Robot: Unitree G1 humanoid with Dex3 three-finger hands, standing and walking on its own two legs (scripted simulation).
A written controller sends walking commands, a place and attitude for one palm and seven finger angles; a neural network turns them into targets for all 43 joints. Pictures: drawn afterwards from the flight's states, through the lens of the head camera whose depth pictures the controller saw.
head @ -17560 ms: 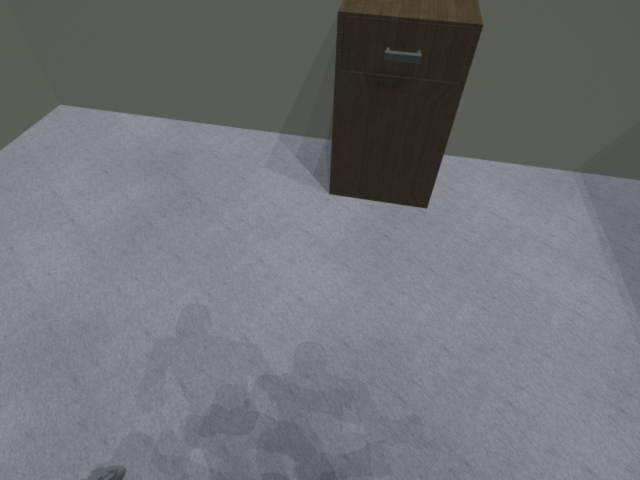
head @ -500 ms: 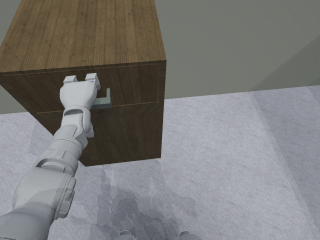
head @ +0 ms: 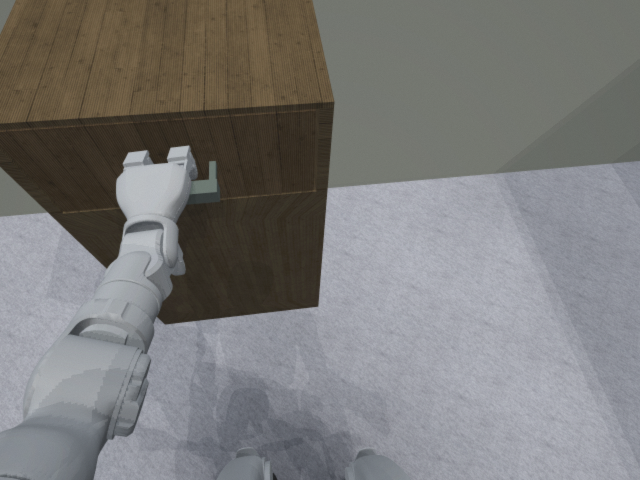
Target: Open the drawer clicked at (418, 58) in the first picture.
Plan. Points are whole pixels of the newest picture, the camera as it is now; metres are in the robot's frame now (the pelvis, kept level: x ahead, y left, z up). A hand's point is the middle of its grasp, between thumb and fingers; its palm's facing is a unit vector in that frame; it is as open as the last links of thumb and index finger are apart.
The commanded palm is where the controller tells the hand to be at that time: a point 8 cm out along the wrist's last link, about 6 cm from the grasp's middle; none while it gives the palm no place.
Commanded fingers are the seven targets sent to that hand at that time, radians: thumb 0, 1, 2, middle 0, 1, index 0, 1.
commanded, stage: lower the fingers behind the handle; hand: left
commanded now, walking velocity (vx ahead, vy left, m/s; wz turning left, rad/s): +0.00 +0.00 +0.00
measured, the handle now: (176, 182) +0.54 +0.18 -0.01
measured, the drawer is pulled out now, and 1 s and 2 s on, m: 0.00 0.00 0.02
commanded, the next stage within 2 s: close the thumb around the handle in 0.68 s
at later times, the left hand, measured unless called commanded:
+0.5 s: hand (175, 220) +0.48 +0.18 -0.03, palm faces -0.04 -0.04 -1.00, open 13.8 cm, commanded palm +0.47 +0.18 +0.02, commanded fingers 0.00 -0.50 0.30 -0.30 -1.20 -0.30 -1.20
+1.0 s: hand (175, 218) +0.49 +0.18 -0.03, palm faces -0.05 -0.04 -1.00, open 12.5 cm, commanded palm +0.47 +0.18 +0.02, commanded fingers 0.00 0.17 0.59 -0.35 -1.27 -0.35 -1.27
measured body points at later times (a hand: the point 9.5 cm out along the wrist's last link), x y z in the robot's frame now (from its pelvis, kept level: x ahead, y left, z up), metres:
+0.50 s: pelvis -0.01 +0.01 -0.01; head +0.11 +0.01 +0.42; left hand +0.48 +0.18 +0.02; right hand -0.02 -0.26 -0.14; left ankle +0.01 +0.11 -0.68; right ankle -0.03 -0.11 -0.68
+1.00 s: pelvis -0.01 +0.00 -0.01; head +0.12 +0.01 +0.42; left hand +0.48 +0.18 +0.02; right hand -0.02 -0.26 -0.14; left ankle +0.01 +0.11 -0.68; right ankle -0.03 -0.11 -0.68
